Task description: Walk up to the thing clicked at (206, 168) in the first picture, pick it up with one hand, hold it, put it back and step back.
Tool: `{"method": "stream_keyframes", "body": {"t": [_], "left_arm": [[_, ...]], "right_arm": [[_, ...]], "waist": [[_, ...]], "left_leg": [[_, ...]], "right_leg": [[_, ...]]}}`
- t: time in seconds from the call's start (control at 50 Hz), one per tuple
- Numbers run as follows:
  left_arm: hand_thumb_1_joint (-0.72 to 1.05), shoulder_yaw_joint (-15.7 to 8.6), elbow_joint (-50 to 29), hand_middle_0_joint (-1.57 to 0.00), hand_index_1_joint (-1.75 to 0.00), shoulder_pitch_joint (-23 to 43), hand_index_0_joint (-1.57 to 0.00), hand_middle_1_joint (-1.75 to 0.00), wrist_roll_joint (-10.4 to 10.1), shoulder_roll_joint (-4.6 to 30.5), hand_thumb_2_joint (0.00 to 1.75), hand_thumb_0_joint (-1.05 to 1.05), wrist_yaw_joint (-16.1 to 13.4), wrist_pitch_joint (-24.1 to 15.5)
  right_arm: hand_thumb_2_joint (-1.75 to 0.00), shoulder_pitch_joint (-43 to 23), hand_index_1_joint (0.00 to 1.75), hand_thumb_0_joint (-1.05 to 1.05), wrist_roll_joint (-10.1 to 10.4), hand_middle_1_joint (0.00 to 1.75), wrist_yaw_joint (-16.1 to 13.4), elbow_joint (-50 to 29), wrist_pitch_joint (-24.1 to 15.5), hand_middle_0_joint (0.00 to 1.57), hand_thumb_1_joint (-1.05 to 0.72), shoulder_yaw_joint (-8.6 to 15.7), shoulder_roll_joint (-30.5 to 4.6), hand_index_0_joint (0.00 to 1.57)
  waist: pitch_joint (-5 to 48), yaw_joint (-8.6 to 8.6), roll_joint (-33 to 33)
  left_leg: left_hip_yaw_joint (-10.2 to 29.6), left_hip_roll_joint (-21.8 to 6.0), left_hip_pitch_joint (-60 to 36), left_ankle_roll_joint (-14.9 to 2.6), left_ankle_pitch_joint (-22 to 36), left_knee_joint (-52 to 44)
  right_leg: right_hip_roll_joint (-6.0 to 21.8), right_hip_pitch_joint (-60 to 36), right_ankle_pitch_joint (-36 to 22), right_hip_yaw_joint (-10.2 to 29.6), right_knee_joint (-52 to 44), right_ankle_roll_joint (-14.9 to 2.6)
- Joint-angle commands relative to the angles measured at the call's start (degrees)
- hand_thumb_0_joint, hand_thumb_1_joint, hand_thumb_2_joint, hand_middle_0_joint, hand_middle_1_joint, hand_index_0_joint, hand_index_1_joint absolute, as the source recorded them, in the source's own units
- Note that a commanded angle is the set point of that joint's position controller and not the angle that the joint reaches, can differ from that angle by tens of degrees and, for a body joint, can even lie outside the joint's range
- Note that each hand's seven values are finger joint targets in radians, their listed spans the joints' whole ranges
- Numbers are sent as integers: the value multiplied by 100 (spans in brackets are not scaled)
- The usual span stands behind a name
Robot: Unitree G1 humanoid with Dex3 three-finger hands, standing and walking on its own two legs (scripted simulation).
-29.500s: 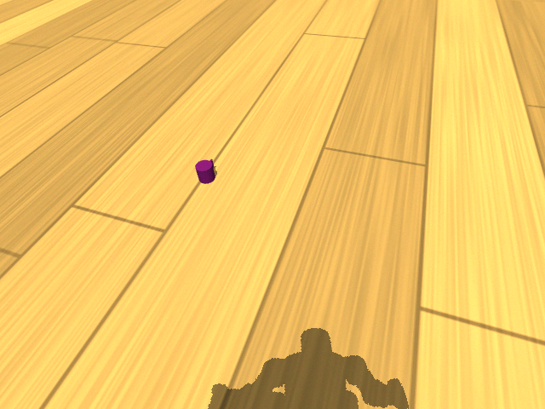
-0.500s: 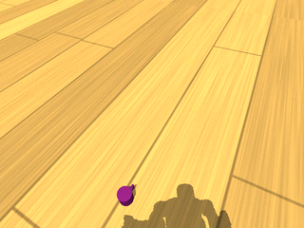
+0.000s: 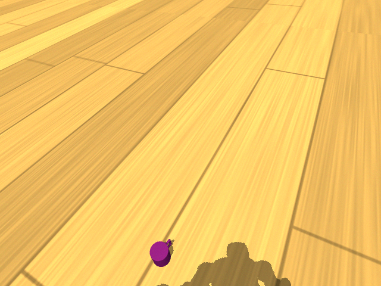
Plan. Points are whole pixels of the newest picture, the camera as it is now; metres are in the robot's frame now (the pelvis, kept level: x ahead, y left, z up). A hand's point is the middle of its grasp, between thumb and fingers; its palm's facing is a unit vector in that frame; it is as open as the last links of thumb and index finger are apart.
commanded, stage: stand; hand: left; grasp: from above
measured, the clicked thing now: (162, 251) +0.45 +0.23 -0.73
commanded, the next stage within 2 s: step back in 1.62 s
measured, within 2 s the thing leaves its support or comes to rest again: neither
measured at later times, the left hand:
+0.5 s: hand out of the picture +0.06 +0.24 -0.16, palm faces +0.00 -0.94 -0.34, open 7.4 cm
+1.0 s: hand out of the picture +0.08 +0.24 -0.16, palm faces -0.01 -0.94 -0.34, open 7.4 cm
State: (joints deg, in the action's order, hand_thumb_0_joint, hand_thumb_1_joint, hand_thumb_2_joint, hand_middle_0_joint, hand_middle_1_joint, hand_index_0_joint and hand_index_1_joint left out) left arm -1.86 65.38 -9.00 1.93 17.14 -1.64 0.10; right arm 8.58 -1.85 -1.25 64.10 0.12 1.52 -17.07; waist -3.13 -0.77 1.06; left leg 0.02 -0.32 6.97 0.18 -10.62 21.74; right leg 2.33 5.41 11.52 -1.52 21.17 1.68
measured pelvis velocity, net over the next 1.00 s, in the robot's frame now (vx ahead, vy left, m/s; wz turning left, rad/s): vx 0.01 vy -0.01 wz -0.01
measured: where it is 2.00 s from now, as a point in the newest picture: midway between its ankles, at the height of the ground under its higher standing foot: outside the picture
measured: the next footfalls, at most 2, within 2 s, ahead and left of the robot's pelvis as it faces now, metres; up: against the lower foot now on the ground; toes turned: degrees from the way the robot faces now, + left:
none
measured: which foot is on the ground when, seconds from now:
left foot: down 0.00-1.00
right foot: down 0.00-1.00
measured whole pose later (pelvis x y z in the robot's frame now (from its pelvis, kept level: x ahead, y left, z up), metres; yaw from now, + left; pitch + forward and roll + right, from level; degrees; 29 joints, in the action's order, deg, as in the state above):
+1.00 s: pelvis +0.01 -0.01 +0.00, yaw +0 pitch -3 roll +0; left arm -1.3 66.3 -6.1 1.1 18.4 -0.6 -0.5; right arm 6.2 -1.3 -0.7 65.8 -0.3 0.2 -18.9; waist -3.2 -0.1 0.8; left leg -0.2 -1.0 6.3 0.8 -10.1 19.2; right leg 1.6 4.9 10.9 -1.3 18.5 1.2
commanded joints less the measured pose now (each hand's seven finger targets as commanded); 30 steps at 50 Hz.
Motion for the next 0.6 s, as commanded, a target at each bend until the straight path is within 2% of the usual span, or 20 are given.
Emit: {"method": "stream_keyframes", "body": {"t": [0.0, 0.08, 0.22, 0.44, 0.5, 0.58], "left_arm": [[90, -202, -244, -20, -30, 283, -20, -30, -37, 1121, 90, 0, -49, -114], [90, -180, -208, -20, -30, 266, -20, -30, -30, 1121, 90, 0, -29, -115], [90, -177, -201, -20, -30, 322, -20, -30, -57, 1189, 90, 0, -16, -133], [90, -163, -195, -20, -30, 432, -20, -30, -75, 1238, 90, 0, 11, -149], [90, -159, -191, -20, -30, 445, -20, -30, -78, 1246, 90, 0, 22, -139], [90, -161, -173, -20, -30, 406, -20, -30, -81, 1250, 90, 0, 39, -131]], "right_arm": [[-90, -196, 30, 0, 37, 30, -37, -287, -153, 20, -90, 183, -1017, 20], [-90, -283, 30, 0, 50, 30, -22, -272, -158, 20, -90, 182, -1129, 20], [-90, -282, 30, 0, 55, 30, -21, -227, -150, 20, -90, 154, -1186, 20], [-90, -324, 30, 0, 73, 30, 0, -167, -166, 20, -90, 125, -1241, 20], [-90, -273, 30, 0, 65, 30, 4, -134, -151, 20, -90, 119, -1260, 20], [-90, -377, 30, 0, 73, 30, 13, -165, -154, 20, -90, 126, -1284, 20]], "waist": [[89, 16, -135], [45, 0, -72], [187, 23, -67], [196, 45, -116], [130, 73, -55], [162, 40, -56]], "left_leg": [[551, -555, 140, -121, 185, -565], [565, -559, 125, -105, 76, -601], [543, -611, 74, -147, 204, -550], [512, -636, 48, -115, 397, -598], [507, -629, 182, -110, 71, -635], [543, -640, 185, -127, 4, -657]], "right_leg": [[455, 124, -305, 476, -484, -205], [410, 212, -127, 435, -526, -193], [485, 121, -334, 498, -576, -210], [463, 104, -367, 499, -599, -209], [475, 103, -205, 517, -627, -214], [460, 124, -190, 482, -604, -224]]}}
